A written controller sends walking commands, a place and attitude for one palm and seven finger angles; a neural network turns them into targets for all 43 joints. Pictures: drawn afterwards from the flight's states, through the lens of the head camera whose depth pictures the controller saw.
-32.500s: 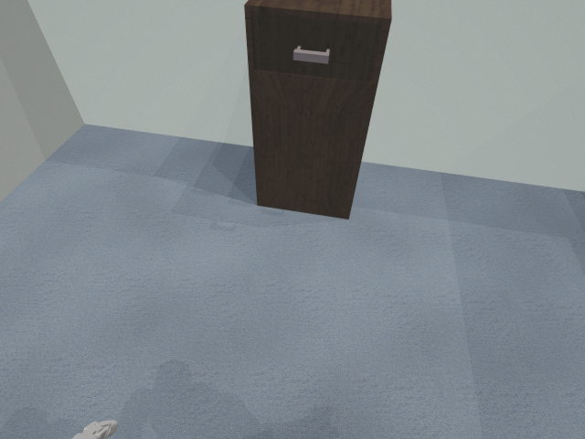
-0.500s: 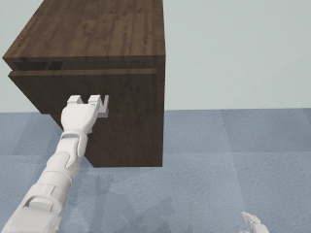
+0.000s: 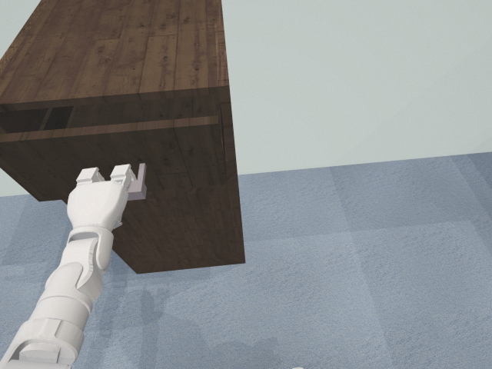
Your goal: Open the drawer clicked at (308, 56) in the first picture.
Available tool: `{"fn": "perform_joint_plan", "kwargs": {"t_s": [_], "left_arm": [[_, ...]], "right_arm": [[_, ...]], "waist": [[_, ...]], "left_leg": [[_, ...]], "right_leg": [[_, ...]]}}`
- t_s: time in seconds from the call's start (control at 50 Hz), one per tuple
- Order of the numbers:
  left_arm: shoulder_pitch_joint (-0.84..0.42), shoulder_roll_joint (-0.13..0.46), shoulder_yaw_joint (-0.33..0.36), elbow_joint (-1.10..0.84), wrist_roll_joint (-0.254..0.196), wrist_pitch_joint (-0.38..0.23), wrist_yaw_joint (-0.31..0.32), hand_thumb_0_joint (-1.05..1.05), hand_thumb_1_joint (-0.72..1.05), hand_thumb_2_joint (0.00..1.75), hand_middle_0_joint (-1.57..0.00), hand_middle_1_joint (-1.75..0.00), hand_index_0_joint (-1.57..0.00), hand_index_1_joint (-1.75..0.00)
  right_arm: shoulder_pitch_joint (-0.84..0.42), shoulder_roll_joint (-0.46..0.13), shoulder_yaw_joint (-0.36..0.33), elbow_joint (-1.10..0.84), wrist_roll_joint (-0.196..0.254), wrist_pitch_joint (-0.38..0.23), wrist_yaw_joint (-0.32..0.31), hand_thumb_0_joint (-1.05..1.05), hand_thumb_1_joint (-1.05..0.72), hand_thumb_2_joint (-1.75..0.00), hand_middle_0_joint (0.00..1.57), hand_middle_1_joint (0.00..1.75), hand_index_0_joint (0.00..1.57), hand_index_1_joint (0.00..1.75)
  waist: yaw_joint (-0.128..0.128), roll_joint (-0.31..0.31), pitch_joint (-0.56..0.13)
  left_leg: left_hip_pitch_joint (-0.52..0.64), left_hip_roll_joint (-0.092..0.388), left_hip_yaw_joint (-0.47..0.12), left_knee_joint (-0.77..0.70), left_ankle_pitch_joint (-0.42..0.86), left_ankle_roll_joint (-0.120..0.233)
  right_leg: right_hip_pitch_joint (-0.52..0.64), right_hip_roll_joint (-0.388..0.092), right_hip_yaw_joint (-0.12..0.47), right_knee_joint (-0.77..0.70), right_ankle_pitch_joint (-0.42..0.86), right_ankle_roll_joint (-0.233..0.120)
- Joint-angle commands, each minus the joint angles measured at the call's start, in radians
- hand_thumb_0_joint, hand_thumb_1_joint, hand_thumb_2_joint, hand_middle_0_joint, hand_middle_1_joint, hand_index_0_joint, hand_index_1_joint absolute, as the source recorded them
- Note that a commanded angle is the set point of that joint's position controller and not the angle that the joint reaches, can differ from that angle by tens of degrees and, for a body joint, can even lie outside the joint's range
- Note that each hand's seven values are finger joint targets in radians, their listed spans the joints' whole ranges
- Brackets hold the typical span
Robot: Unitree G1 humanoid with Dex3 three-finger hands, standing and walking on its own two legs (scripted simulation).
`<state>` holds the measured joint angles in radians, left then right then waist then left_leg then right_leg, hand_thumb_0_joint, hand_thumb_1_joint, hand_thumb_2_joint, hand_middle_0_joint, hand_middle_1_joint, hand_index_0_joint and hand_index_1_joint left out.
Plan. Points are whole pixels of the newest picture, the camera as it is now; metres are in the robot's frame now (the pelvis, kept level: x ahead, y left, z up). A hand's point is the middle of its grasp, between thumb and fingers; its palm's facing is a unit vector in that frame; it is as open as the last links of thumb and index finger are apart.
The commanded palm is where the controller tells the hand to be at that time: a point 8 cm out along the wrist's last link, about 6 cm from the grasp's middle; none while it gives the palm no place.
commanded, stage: pull the drawer open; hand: left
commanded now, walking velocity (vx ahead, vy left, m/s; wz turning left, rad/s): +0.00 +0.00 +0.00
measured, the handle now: (115, 181) +0.44 +0.25 +0.03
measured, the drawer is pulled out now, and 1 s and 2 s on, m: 0.07 0.19 0.30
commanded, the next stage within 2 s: open the thumb to release the handle in 1.82 s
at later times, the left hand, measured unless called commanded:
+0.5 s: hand (104, 276) +0.27 +0.23 +0.00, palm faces +0.02 -0.08 -1.00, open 6.2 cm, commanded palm +0.24 +0.25 +0.06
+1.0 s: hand (102, 284) +0.26 +0.23 +0.01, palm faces -0.02 -0.06 -1.00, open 6.1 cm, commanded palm +0.20 +0.24 +0.06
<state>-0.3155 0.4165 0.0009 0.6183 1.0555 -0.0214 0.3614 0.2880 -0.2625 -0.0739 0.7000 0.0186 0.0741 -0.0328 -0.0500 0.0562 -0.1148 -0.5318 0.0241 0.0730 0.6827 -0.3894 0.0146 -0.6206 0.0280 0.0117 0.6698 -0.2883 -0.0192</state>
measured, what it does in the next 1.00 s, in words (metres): stands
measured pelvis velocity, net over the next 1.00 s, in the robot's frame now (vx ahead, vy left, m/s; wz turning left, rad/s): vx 0.00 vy -0.02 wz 0.01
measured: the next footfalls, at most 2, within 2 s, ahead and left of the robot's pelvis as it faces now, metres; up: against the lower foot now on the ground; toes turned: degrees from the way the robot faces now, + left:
none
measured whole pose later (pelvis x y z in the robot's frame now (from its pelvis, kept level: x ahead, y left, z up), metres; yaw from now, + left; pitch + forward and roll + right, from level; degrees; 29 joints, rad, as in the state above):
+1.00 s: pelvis +0.00 -0.02 +0.00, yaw +0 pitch +8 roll +1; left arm 0.17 0.37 -0.04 0.15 1.04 0.04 0.34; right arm 0.13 -0.24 -0.04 0.66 -0.01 0.05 -0.04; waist 0.01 0.04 -0.09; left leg -0.39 0.03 0.06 0.65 -0.39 -0.01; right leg -0.50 0.03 0.00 0.68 -0.31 -0.04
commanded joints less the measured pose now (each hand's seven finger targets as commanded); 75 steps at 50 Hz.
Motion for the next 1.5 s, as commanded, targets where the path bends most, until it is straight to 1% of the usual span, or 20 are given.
{"fn": "perform_joint_plan", "kwargs": {"t_s": [0.0, 0.08, 0.12, 0.22, 0.36, 0.4, 0.46, 0.5, 0.64, 0.68, 0.72, 0.8, 0.88, 0.96, 1.0, 1.18, 1.34, 1.38, 1.44, 1.48], "left_arm": [[0.020, 0.178, 0.076, -0.272, -0.033, 0.029, 0.036, 0.00, 0.90, 0.90, -0.40, -1.35, -0.40, -1.35], [0.154, 0.158, 0.076, -0.435, -0.035, 0.067, 0.043, 0.00, 0.90, 0.90, -0.40, -1.35, -0.40, -1.35], [0.240, 0.109, 0.045, -0.497, -0.041, 0.093, 0.045, 0.00, 0.90, 0.90, -0.40, -1.35, -0.40, -1.35], [0.375, 0.071, 0.021, -0.641, -0.030, 0.131, 0.051, 0.00, 0.90, 0.90, -0.40, -1.35, -0.40, -1.35], [0.537, 0.059, 0.024, -0.766, -0.011, 0.130, 0.055, 0.00, 0.90, 0.90, -0.40, -1.35, -0.40, -1.35], [0.219, 0.120, 0.036, -0.727, 0.029, 0.128, 0.065, 0.00, 0.90, 0.90, -0.40, -1.35, -0.40, -1.35], [0.329, 0.109, 0.045, -0.659, 0.043, 0.125, 0.066, 0.00, 0.90, 0.90, -0.40, -1.35, -0.40, -1.35], [0.292, 0.108, 0.026, -0.687, 0.049, 0.119, 0.064, 0.00, 0.90, 0.90, -0.40, -1.35, -0.40, -1.35], [0.249, 0.091, 0.004, -0.643, 0.026, 0.116, 0.040, 0.00, 0.90, 0.90, -0.40, -1.35, -0.40, -1.35], [0.240, 0.129, 0.040, -0.633, 0.019, 0.111, 0.034, 0.00, 0.90, 0.90, -0.40, -1.35, -0.40, -1.35], [0.221, 0.108, 0.021, -0.623, 0.016, 0.102, 0.033, 0.00, 0.90, 0.90, -0.40, -1.35, -0.40, -1.35], [0.200, 0.152, 0.061, -0.588, 0.013, 0.081, 0.033, 0.00, 0.90, 0.90, -0.40, -1.35, -0.40, -1.35], [0.432, 0.154, 0.105, -0.631, -0.018, 0.062, 0.030, 0.00, 0.90, 0.90, -0.40, -1.35, -0.40, -1.35], [0.640, 0.093, 0.074, -0.760, -0.044, 0.050, 0.038, 0.00, 0.90, 0.90, -0.40, -1.35, -0.40, -1.35], [0.716, 0.101, 0.088, -0.807, -0.048, 0.048, 0.046, 0.00, 0.90, 0.90, -0.40, -1.35, -0.40, -1.35], [0.782, 0.090, 0.096, -0.911, -0.008, 0.046, 0.118, 0.00, 0.90, 0.90, -0.40, -1.35, -0.40, -1.35], [0.961, 0.081, 0.102, -0.934, -0.011, 0.037, 0.133, 0.00, 0.90, 0.90, -0.40, -1.35, -0.40, -1.35], [1.031, 0.099, 0.122, -0.958, -0.023, 0.036, 0.129, 0.00, 0.90, 0.90, -0.40, -1.35, -0.40, -1.35], [1.112, 0.068, 0.092, -0.989, -0.027, 0.027, 0.124, 0.00, 0.90, 0.90, -0.40, -1.35, -0.40, -1.35], [1.139, 0.081, 0.097, -1.042, -0.031, 0.026, 0.126, 0.00, 0.90, 0.90, -0.40, -1.35, -0.40, -1.35]], "right_arm": [[-0.097, -0.119, -0.026, -0.164, 0.002, -0.056, -0.007, 0.00, -0.90, -0.90, 0.20, 0.30, 0.20, 0.30], [-0.134, -0.118, -0.024, -0.187, 0.000, -0.062, 0.002, 0.00, -0.90, -0.90, 0.20, 0.30, 0.20, 0.30], [-0.152, -0.112, -0.018, -0.199, -0.001, -0.066, 0.009, 0.00, -0.90, -0.90, 0.20, 0.30, 0.20, 0.30], [-0.201, -0.102, -0.007, -0.218, -0.011, -0.069, 0.022, 0.00, -0.90, -0.90, 0.20, 0.30, 0.20, 0.30], [-0.258, -0.078, 0.014, -0.233, -0.025, -0.073, 0.031, 0.00, -0.90, -0.90, 0.20, 0.30, 0.20, 0.30], [-0.263, -0.089, 0.020, -0.194, -0.037, -0.059, 0.013, 0.00, -0.90, -0.90, 0.20, 0.30, 0.20, 0.30], [-0.268, -0.066, 0.023, -0.194, -0.038, -0.062, 0.006, 0.00, -0.90, -0.90, 0.20, 0.30, 0.20, 0.30], [-0.272, -0.065, 0.026, -0.195, -0.044, -0.063, 0.002, 0.00, -0.90, -0.90, 0.20, 0.30, 0.20, 0.30], [-0.288, -0.058, 0.031, -0.185, -0.046, -0.061, -0.010, 0.00, -0.90, -0.90, 0.20, 0.30, 0.20, 0.30], [-0.290, -0.062, 0.030, -0.185, -0.044, -0.059, -0.017, 0.00, -0.90, -0.90, 0.20, 0.30, 0.20, 0.30], [-0.289, -0.060, 0.030, -0.182, -0.045, -0.062, -0.019, 0.00, -0.90, -0.90, 0.20, 0.30, 0.20, 0.30], [-0.284, -0.065, 0.026, -0.176, -0.042, -0.068, -0.029, 0.00, -0.90, -0.90, 0.20, 0.30, 0.20, 0.30], [-0.294, -0.065, 0.018, -0.202, -0.036, -0.077, -0.022, 0.00, -0.90, -0.90, 0.20, 0.30, 0.20, 0.30], [-0.310, -0.062, 0.014, -0.231, -0.029, -0.085, -0.001, 0.00, -0.90, -0.90, 0.20, 0.30, 0.20, 0.30], [-0.320, -0.068, 0.016, -0.242, -0.030, -0.085, 0.007, 0.00, -0.90, -0.90, 0.20, 0.30, 0.20, 0.30], [-0.306, -0.077, 0.007, -0.246, -0.049, -0.086, 0.023, 0.00, -0.90, -0.90, 0.20, 0.30, 0.20, 0.30], [-0.321, -0.053, 0.024, -0.251, -0.050, -0.087, 0.027, 0.00, -0.90, -0.90, 0.20, 0.30, 0.20, 0.30], [-0.328, -0.055, 0.030, -0.261, -0.046, -0.085, 0.034, 0.00, -0.90, -0.90, 0.20, 0.30, 0.20, 0.30], [-0.334, -0.049, 0.040, -0.272, -0.047, -0.085, 0.044, 0.00, -0.90, -0.90, 0.20, 0.30, 0.20, 0.30], [-0.321, -0.059, 0.043, -0.286, -0.049, -0.081, 0.054, 0.00, -0.90, -0.90, 0.20, 0.30, 0.20, 0.30]], "waist": [[0.091, -0.062, -0.304], [0.105, -0.004, -0.309], [0.107, 0.000, -0.291], [0.112, -0.003, -0.272], [0.130, -0.034, -0.238], [0.080, -0.025, -0.189], [0.117, -0.023, -0.213], [0.121, 0.005, -0.257], [0.113, -0.032, -0.232], [0.116, -0.056, -0.256], [0.112, -0.062, -0.237], [0.118, -0.072, -0.232], [0.165, -0.048, -0.272], [0.171, -0.030, -0.210], [0.173, -0.029, -0.177], [0.142, -0.016, -0.145], [0.168, -0.056, -0.136], [0.176, -0.019, -0.129], [0.182, -0.028, -0.101], [0.180, -0.001, -0.132]], "left_leg": [[0.068, -0.048, -0.025, -0.085, 0.378, 0.013], [0.143, -0.034, -0.038, -0.090, 0.490, 0.001], [0.175, -0.026, -0.045, -0.087, 0.537, -0.005], [0.231, -0.016, -0.057, -0.067, 0.638, -0.016], [0.250, -0.024, -0.059, -0.051, 0.646, -0.022], [0.243, -0.028, -0.067, -0.049, 0.563, -0.020], [0.242, -0.042, -0.058, -0.047, 0.542, -0.022], [0.265, -0.045, -0.056, -0.039, 0.574, -0.022], [0.227, -0.055, -0.055, -0.047, 0.510, -0.014], [0.216, -0.059, -0.054, -0.050, 0.480, -0.011], [0.195, -0.062, -0.051, -0.058, 0.429, -0.009], [0.159, -0.067, -0.046, -0.068, 0.359, -0.004], [0.146, -0.074, -0.037, -0.087, 0.358, -0.010], [0.132, -0.067, -0.035, -0.093, 0.342, -0.009], [0.124, -0.062, -0.037, -0.097, 0.323, -0.009], [0.136, -0.056, -0.049, -0.060, 0.266, -0.007], [0.136, -0.061, -0.053, -0.033, 0.288, -0.006], [0.140, -0.057, -0.053, -0.033, 0.323, -0.011], [0.134, -0.051, -0.055, -0.025, 0.337, -0.008], [0.156, -0.039, -0.057, -0.016, 0.396, -0.013]], "right_leg": [[0.370, 0.005, -0.003, -0.053, 0.377, -0.017], [0.356, 0.007, -0.015, -0.048, 0.390, -0.024], [0.336, 0.008, -0.026, -0.047, 0.393, -0.020], [0.316, 0.007, -0.035, -0.033, 0.425, -0.018], [0.325, 0.008, -0.028, -0.020, 0.468, -0.018], [0.267, 0.005, -0.019, -0.028, 0.424, -0.019], [0.293, 0.012, -0.021, -0.024, 0.408, -0.025], [0.313, 0.004, -0.010, -0.020, 0.454, -0.023], [0.336, -0.002, -0.007, -0.031, 0.473, -0.019], [0.364, -0.003, 0.006, -0.035, 0.480, -0.019], [0.360, -0.008, 0.004, -0.038, 0.458, -0.016], [0.375, -0.014, 0.019, -0.049, 0.408, -0.014], [0.453, -0.019, 0.045, -0.049, 0.462, -0.019], [0.412, -0.014, 0.040, -0.049, 0.399, -0.024], [0.388, -0.009, 0.040, -0.052, 0.348, -0.027], [0.274, 0.004, 0.037, -0.037, 0.232, -0.036], [0.275, 0.006, 0.047, -0.013, 0.295, -0.032], [0.285, 0.004, 0.047, -0.013, 0.313, -0.032], [0.267, 0.009, 0.041, -0.002, 0.304, -0.029], [0.268, 0.007, 0.044, 0.002, 0.325, -0.029]]}}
